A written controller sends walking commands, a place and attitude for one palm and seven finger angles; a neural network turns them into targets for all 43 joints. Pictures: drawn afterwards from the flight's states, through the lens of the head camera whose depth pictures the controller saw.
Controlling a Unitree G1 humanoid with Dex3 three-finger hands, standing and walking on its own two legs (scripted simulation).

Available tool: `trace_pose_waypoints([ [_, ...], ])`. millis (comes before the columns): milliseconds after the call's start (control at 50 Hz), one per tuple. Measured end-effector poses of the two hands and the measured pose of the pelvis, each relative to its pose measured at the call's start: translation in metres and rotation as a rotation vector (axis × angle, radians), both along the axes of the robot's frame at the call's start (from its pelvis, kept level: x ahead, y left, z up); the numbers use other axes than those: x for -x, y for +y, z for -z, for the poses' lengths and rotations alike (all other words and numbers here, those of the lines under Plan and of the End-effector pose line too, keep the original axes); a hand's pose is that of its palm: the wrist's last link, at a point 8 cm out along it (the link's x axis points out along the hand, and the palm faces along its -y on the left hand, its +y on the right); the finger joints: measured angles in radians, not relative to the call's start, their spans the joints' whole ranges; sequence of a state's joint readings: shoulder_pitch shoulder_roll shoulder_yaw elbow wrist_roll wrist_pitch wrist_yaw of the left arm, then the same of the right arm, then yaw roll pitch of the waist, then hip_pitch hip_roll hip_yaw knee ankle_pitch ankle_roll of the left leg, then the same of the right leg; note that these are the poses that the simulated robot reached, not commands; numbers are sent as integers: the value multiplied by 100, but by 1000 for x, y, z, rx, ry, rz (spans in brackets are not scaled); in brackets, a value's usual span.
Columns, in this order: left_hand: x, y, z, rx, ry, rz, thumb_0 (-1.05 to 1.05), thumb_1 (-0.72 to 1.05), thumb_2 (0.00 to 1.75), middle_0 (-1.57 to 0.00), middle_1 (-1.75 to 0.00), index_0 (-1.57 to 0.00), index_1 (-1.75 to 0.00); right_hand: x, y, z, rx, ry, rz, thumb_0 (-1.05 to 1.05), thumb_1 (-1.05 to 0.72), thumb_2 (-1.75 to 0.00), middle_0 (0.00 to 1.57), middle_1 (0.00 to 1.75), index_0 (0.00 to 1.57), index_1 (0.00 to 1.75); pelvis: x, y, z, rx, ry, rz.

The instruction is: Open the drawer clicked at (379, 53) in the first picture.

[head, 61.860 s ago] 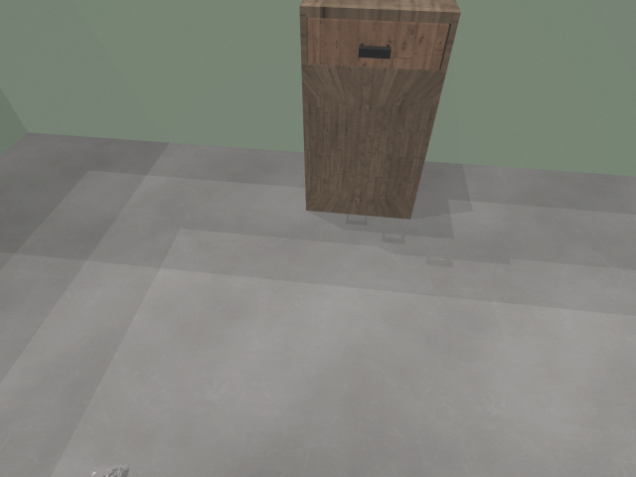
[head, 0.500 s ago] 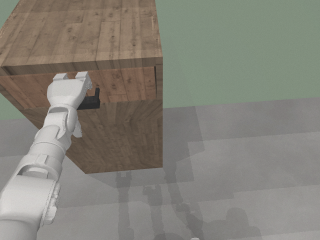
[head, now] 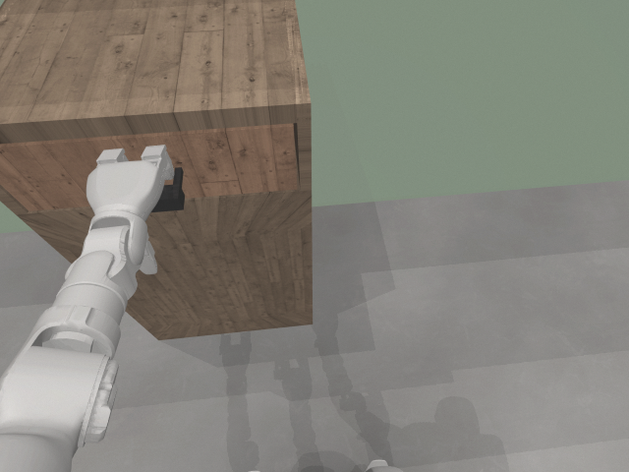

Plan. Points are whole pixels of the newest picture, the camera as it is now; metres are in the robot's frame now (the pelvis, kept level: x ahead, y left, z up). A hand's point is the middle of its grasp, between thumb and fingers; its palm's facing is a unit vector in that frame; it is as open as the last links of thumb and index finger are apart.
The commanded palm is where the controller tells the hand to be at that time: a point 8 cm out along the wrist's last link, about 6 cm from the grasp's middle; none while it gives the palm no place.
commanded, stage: lower the fingers behind the handle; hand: left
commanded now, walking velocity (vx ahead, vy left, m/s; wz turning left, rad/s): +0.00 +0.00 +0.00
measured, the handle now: (148, 187) +0.51 +0.24 +0.02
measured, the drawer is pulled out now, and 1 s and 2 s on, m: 0.00 0.00 0.00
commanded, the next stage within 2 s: lift the fingers back up to retry in 0.68 s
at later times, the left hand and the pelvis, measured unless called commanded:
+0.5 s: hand (144, 212) +0.46 +0.23 +0.03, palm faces -0.02 +0.01 -1.00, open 13.9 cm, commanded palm +0.43 +0.24 +0.06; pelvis -0.01 +0.00 -0.01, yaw +0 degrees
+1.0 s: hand (142, 214) +0.46 +0.23 +0.03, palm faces -0.03 +0.00 -1.00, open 14.0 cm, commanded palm +0.43 +0.23 +0.09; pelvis -0.01 +0.01 +0.00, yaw -1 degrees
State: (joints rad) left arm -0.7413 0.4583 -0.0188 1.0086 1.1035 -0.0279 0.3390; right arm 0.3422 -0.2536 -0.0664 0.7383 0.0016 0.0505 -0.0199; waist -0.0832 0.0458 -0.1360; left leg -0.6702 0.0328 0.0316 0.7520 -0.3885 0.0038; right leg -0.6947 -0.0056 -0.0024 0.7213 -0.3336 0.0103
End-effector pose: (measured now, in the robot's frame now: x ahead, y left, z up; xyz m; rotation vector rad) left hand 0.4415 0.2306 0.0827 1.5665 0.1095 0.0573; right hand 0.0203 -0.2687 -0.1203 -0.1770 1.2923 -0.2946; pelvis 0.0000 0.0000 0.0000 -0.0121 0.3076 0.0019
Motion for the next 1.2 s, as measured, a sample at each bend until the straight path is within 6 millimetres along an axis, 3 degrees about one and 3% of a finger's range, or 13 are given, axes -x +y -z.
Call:
trace_pose_waypoints([
  [280, 1, -1, 2, -13, -12, 0, 0, -49, 30, -30, -124, -29, -124, -6, 1, 1, 7, -31, -22, 1, -91, -90, 20, 30, 20, 30, 7, 1, 5, -1, 15, 0],
  [820, 3, 0, 4, -12, -17, 12, 0, -49, 30, -27, -124, -27, -122, 26, 8, 6, 8, 9, 13, 1, -91, -90, 20, 30, 20, 30, 18, 7, 10, 2, 22, 13],
  [1040, 6, 0, -2, 2, -11, 7, 0, -49, 30, -28, -121, -29, -119, 9, 12, 2, -1, -23, 13, 1, -91, -90, 20, 30, 20, 30, 9, 9, 3, 5, -8, 8],
  [1200, 10, 1, -30, -2, -61, -10, 0, -49, 30, -31, -120, -31, -120, -18, 14, -2, -24, -73, -15, 1, -91, -90, 20, 30, 20, 30, 2, 7, -5, 5, -44, -4],
])
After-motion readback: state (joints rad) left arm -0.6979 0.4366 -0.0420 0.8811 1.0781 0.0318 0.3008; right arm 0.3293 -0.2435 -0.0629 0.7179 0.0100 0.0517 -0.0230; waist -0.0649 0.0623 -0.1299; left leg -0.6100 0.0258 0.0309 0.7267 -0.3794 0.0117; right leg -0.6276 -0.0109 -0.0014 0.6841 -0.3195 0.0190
